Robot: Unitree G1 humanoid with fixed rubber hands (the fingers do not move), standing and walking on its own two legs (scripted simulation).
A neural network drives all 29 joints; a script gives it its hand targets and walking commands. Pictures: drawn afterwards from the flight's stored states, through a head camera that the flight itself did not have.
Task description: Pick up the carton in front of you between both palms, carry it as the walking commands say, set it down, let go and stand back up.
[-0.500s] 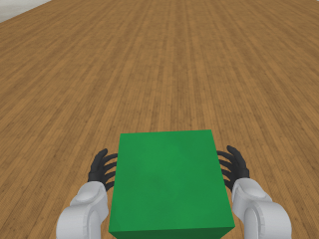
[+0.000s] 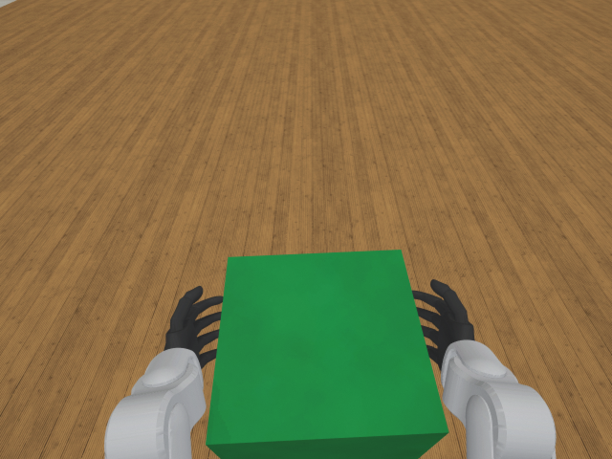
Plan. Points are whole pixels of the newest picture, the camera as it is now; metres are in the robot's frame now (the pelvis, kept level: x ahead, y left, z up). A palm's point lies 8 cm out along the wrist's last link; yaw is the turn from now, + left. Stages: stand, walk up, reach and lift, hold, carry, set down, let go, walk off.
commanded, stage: carry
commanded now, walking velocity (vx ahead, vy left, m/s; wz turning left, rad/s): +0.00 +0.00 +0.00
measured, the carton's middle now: (319, 373) +0.24 +0.00 +0.01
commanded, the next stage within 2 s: none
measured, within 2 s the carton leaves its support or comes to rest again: neither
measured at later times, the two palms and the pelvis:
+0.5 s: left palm (187, 390) +0.20 +0.15 +0.07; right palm (458, 379) +0.20 -0.15 +0.07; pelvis -0.05 -0.01 +0.00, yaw +0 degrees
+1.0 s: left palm (208, 367) +0.24 +0.14 +0.03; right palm (446, 360) +0.24 -0.16 +0.03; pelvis -0.06 -0.01 +0.00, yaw +0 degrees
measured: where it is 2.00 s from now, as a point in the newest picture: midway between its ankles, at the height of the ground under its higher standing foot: outside the picture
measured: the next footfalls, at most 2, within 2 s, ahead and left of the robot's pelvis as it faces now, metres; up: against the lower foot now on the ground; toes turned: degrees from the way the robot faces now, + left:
none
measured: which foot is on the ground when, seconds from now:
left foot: down 0.00-1.00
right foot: down 0.00-1.00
